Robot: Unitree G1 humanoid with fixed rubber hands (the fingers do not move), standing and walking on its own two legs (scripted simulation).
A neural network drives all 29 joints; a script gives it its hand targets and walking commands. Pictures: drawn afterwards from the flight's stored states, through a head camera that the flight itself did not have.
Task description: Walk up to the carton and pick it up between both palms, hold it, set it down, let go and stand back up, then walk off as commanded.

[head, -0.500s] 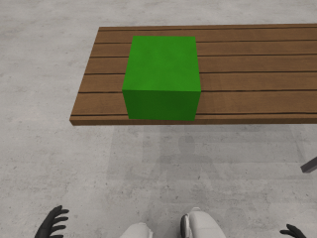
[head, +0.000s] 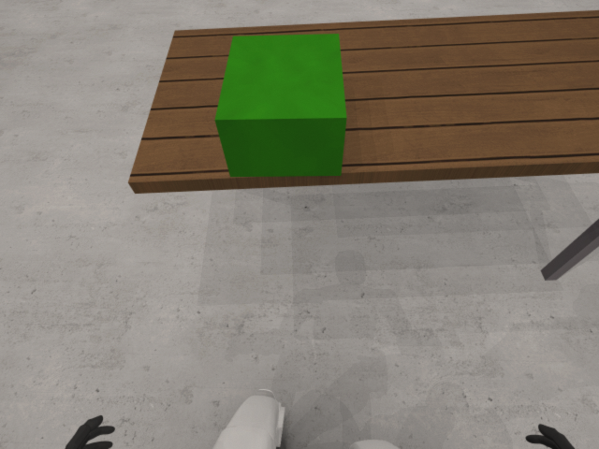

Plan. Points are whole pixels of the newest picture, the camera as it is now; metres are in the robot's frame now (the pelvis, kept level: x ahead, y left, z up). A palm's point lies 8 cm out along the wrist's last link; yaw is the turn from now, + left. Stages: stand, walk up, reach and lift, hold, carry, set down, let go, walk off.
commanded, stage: walk off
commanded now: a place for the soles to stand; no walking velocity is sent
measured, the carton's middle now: (285, 104) +0.76 +0.05 -0.02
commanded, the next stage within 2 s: stand in 1.42 s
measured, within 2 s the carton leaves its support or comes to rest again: neither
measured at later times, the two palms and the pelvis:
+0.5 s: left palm out of the picture +0.00 +0.33 -0.08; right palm out of the picture -0.02 -0.31 -0.08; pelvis -0.11 +0.02 +0.01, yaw +0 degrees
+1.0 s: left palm out of the picture -0.11 +0.32 -0.08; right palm out of the picture -0.10 -0.32 -0.08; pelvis -0.19 +0.00 +0.01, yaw +0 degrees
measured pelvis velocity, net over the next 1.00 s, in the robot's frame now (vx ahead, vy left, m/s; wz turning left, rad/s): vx -0.19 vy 0.00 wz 0.01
